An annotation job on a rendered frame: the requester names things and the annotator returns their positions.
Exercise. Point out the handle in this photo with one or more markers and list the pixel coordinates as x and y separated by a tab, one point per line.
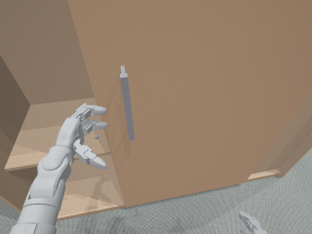
127	102

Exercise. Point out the right robot hand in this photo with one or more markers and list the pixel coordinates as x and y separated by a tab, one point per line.
252	224

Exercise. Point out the left robot forearm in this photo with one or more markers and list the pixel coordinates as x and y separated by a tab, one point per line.
42	204

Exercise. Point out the wardrobe door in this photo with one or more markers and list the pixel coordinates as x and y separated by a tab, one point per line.
212	85
299	127

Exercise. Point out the left robot hand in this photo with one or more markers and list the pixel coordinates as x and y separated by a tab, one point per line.
72	129

